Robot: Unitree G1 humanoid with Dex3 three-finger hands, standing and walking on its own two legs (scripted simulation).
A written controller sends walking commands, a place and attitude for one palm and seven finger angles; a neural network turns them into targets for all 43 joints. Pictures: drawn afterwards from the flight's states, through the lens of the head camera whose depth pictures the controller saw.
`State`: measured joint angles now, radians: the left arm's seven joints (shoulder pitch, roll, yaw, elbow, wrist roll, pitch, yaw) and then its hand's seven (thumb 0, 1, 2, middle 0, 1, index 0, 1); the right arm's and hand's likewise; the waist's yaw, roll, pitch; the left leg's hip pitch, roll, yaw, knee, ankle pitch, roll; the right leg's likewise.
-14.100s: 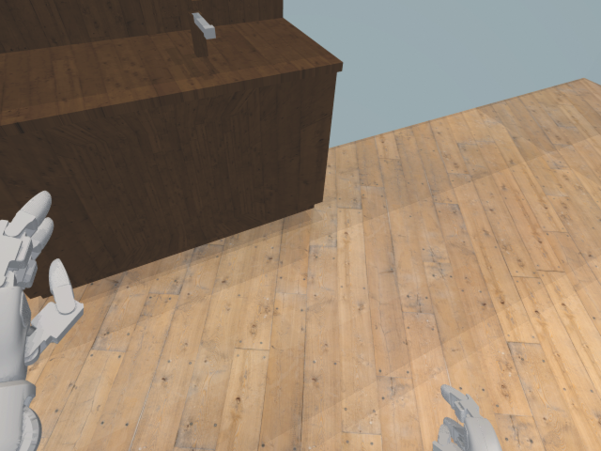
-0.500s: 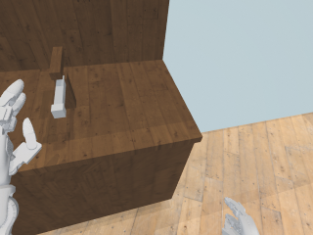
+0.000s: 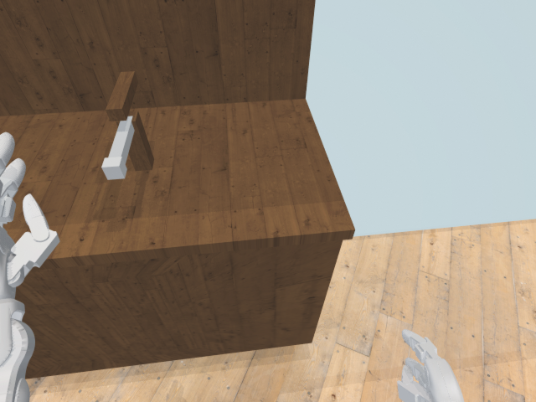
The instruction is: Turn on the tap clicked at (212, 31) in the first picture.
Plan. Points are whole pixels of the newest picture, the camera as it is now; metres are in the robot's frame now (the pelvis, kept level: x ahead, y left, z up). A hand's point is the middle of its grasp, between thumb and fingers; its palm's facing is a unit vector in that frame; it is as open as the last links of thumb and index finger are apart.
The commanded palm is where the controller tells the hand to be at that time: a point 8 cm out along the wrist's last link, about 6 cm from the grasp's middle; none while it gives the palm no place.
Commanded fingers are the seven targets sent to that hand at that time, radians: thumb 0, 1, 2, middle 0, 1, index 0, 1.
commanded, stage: turn the palm inward beside the body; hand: left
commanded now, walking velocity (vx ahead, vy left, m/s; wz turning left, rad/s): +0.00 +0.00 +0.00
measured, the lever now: (114, 168) +0.42 +0.32 +0.11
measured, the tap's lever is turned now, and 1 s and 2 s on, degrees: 0 0 0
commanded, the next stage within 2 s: reach beside the lever's end, fingers flat in 1.70 s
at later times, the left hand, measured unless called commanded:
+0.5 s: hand (62, 256) +0.22 +0.27 +0.16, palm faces +0.44 -0.87 -0.22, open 7.4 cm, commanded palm +0.17 +0.31 +0.18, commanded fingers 0.00 0.90 0.90 -0.20 -0.30 -0.20 -0.30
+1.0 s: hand (58, 262) +0.21 +0.27 +0.16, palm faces +0.42 -0.89 -0.18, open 7.4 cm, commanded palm +0.16 +0.31 +0.17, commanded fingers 0.00 0.90 0.90 -0.20 -0.30 -0.20 -0.30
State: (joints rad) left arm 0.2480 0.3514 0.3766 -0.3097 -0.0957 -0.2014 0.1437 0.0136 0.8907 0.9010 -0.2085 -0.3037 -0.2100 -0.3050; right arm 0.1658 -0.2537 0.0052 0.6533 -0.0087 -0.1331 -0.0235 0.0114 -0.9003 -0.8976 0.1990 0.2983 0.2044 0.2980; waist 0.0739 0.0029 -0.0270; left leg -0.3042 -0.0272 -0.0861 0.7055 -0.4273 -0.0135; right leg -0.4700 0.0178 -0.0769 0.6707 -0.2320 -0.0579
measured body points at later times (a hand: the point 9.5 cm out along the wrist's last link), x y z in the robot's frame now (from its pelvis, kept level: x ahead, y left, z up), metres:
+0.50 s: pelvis +0.02 +0.02 +0.00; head +0.02 +0.01 +0.45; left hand +0.19 +0.32 +0.17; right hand +0.21 -0.20 -0.08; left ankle -0.03 +0.14 -0.72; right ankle +0.08 -0.08 -0.72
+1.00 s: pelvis +0.03 +0.04 +0.01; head +0.02 +0.03 +0.46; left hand +0.19 +0.32 +0.17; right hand +0.23 -0.17 -0.07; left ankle -0.03 +0.14 -0.72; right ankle +0.08 -0.08 -0.72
